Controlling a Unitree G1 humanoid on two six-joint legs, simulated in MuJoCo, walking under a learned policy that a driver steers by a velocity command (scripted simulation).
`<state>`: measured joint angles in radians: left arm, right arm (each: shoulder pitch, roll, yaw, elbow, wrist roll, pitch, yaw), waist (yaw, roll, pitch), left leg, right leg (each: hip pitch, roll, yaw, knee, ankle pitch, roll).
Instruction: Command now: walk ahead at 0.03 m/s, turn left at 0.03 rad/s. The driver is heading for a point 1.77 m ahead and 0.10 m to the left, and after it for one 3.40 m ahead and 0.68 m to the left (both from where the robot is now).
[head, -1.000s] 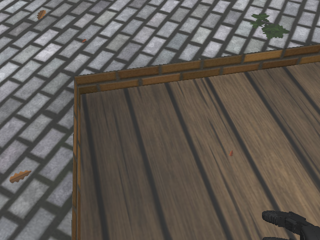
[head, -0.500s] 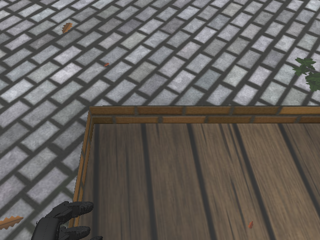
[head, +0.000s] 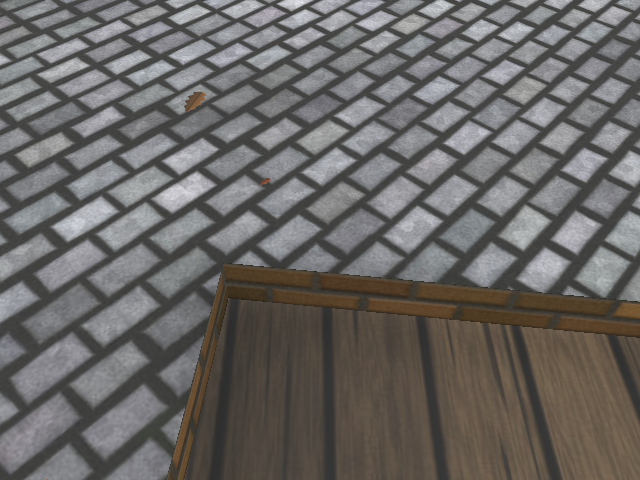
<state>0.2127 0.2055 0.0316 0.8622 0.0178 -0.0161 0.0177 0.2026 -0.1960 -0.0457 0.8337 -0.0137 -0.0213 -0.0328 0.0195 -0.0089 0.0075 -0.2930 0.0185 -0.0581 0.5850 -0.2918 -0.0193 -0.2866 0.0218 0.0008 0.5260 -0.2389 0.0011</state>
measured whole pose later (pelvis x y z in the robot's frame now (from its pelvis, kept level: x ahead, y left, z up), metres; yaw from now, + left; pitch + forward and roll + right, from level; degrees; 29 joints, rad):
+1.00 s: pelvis +0.01 +0.01 +0.00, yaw +0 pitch -1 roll +0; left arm 0.26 0.18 0.03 1.06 0.00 0.00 0.05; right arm 0.22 -0.19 -0.03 1.09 0.00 -0.02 -0.04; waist 0.00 0.00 0.04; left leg -0.22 -0.01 -0.03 0.51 -0.27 0.00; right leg -0.23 -0.01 0.02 0.50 -0.24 0.02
